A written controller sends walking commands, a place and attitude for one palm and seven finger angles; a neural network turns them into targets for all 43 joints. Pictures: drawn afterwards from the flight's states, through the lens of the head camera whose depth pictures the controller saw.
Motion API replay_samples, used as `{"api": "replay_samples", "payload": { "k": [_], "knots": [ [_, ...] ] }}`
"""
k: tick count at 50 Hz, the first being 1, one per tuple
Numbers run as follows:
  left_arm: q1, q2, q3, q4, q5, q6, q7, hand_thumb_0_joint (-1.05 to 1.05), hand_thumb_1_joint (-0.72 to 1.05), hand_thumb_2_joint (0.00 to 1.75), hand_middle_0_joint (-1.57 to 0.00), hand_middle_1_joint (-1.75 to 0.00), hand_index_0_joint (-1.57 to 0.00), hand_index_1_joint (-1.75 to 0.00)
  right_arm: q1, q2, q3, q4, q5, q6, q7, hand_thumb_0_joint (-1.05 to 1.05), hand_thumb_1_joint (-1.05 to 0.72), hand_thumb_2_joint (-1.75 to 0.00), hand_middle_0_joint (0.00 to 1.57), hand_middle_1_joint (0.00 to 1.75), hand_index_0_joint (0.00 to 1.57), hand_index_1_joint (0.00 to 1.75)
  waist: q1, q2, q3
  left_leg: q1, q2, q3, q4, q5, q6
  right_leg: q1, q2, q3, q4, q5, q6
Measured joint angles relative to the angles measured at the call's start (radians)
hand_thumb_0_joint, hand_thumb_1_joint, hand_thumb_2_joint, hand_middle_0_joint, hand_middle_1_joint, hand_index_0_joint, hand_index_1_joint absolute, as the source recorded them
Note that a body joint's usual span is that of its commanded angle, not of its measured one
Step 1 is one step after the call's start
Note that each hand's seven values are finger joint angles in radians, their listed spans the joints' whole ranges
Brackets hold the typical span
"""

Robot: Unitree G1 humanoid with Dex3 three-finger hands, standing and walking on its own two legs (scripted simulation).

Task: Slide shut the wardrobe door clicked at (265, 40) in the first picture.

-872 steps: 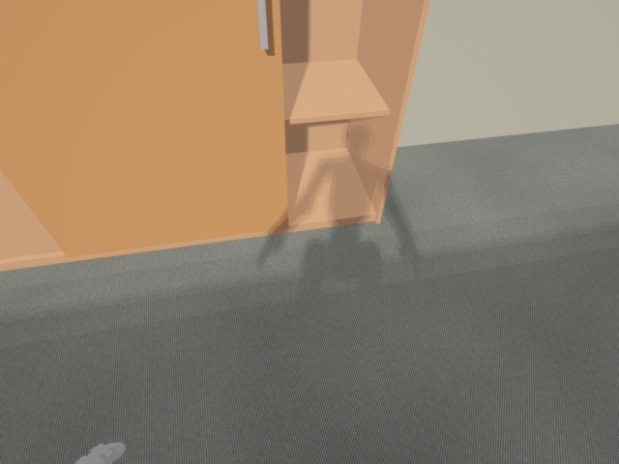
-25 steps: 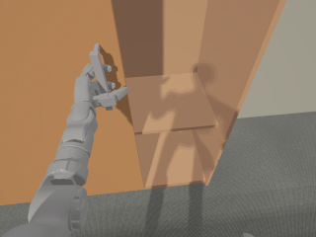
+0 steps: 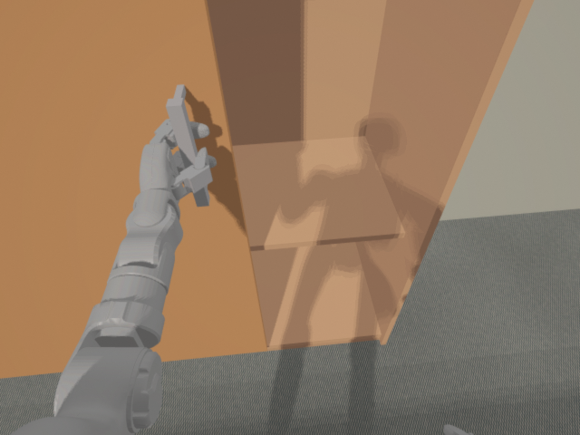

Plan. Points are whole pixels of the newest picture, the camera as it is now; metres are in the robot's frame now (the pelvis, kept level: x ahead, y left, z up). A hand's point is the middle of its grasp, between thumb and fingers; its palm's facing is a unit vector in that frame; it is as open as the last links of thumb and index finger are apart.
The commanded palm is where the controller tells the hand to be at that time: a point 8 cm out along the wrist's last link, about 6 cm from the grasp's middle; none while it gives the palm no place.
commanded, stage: grip the handle and tug to test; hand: left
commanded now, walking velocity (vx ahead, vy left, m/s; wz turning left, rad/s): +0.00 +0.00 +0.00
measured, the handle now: (192, 149) +0.49 +0.16 +0.16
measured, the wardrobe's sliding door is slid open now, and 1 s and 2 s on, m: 0.40 0.40 0.40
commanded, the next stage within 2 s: tug the door sideways, standing still in 0.48 s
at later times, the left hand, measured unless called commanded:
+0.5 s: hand (204, 170) +0.43 +0.13 +0.16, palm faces +0.11 -0.99 +0.00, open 5.6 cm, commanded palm +0.38 +0.18 +0.16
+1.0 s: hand (207, 169) +0.44 +0.12 +0.16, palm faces +0.18 -0.98 -0.04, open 5.6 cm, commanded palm +0.41 +0.13 +0.16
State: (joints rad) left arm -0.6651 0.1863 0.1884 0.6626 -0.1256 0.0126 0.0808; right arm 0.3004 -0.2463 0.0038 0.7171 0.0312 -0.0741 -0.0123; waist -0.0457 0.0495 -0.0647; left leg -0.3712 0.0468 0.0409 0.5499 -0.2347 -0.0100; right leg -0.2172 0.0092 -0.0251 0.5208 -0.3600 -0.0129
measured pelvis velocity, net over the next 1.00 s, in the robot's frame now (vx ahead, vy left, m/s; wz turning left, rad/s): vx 0.02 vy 0.00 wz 0.05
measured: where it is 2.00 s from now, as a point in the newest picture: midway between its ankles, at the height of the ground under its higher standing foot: outside the picture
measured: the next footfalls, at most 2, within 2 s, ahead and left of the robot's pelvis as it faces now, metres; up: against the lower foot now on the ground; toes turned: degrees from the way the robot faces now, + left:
none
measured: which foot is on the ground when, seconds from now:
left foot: down 0.00-1.00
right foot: down 0.00-1.00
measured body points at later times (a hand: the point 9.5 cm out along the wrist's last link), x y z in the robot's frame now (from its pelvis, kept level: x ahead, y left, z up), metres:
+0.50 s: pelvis +0.02 +0.00 +0.00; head +0.02 -0.02 +0.45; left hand +0.42 +0.18 +0.16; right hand +0.13 -0.25 -0.11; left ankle +0.03 +0.13 -0.73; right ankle -0.06 -0.11 -0.73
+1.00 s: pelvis +0.02 +0.00 +0.00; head +0.03 -0.02 +0.45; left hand +0.42 +0.18 +0.17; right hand +0.17 -0.23 -0.12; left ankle +0.03 +0.13 -0.73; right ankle -0.06 -0.11 -0.73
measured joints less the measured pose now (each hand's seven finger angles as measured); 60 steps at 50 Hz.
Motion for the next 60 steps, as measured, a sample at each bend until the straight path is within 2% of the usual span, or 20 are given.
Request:
{"api": "replay_samples", "payload": {
  "k": [14,28,33,41,51,60],
  "knots": [
    [0.067,0.002,0.01,-0.085,-0.006,0.034,-0.007,0.01,0.76,0.8,-0.37,-1.39,-0.37,-1.39,-0.001,-0.003,-0.003,-0.019,0.001,0.01,0.001,0.01,-0.9,-0.9,0.2,0.3,0.2,0.3,-0.004,-0.002,-0.011,0.024,0.004,0.012,-0.016,-0.007,-0.003,0.02,0.003,0.012,-0.019,0.0,-0.001],
    [0.213,-0.013,0.001,-0.308,-0.019,0.117,-0.01,0.01,0.77,0.78,-0.33,-1.39,-0.33,-1.38,-0.026,-0.001,-0.004,-0.065,0.0,0.04,0.001,0.01,-0.9,-0.9,0.2,0.3,0.2,0.3,0.0,-0.004,-0.021,0.075,0.003,0.03,-0.04,-0.03,-0.003,0.068,-0.001,0.028,-0.054,-0.005,0.002],
    [0.236,-0.024,-0.023,-0.37,-0.02,0.151,-0.009,0.01,0.77,0.79,-0.34,-1.39,-0.33,-1.37,-0.04,0.003,0.0,-0.068,-0.002,0.054,-0.008,0.01,-0.9,-0.9,0.2,0.3,0.2,0.3,0.011,-0.011,-0.018,0.088,-0.002,0.022,-0.043,-0.039,-0.003,0.087,-0.005,0.018,-0.062,-0.008,0.003],
    [0.135,-0.063,-0.084,-0.334,0.002,0.191,0.05,0.01,0.74,0.83,-0.38,-1.39,-0.38,-1.38,-0.083,0.001,-0.005,-0.037,-0.012,0.066,-0.014,0.01,-0.9,-0.9,0.2,0.3,0.2,0.3,0.042,-0.007,0.007,0.044,-0.018,-0.021,-0.01,-0.039,-0.001,0.065,-0.013,-0.025,-0.035,-0.02,0.002],
    [0.031,-0.076,-0.114,-0.183,0.022,0.141,0.107,0.0,0.76,0.83,-0.38,-1.4,-0.34,-1.4,-0.067,0.024,0.004,-0.018,-0.015,0.05,0.0,0.01,-0.9,-0.9,0.2,0.3,0.2,0.3,0.044,-0.002,0.008,0.002,-0.03,-0.045,0.022,-0.03,0.0,0.034,-0.02,-0.041,0.0,-0.038,0.003],
    [-0.072,-0.065,-0.138,-0.04,0.017,0.075,0.14,-0.01,0.78,0.82,-0.36,-1.4,-0.27,-1.4,-0.019,0.017,0.0,0.017,-0.013,0.013,0.017,0.01,-0.9,-0.9,0.2,0.3,0.21,0.3,0.036,0.009,0.026,-0.045,-0.03,-0.061,0.05,-0.014,0.001,-0.011,-0.018,-0.054,0.037,-0.032,0.003]
  ]
}}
